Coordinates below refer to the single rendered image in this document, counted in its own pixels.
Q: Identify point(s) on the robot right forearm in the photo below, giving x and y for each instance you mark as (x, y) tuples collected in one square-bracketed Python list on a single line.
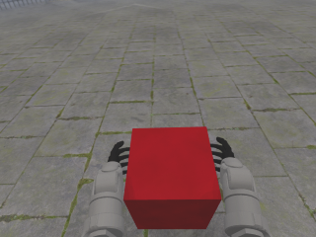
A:
[(243, 215)]

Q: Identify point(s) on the robot left hand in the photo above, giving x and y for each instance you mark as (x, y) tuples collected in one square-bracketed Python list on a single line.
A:
[(116, 151)]

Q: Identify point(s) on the robot right hand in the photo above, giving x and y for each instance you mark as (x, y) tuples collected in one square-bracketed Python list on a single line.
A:
[(226, 151)]

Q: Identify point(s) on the robot left forearm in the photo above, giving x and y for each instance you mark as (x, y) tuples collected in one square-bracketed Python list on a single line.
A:
[(105, 206)]

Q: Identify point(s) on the carton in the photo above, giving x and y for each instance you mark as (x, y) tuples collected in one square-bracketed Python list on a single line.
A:
[(171, 181)]

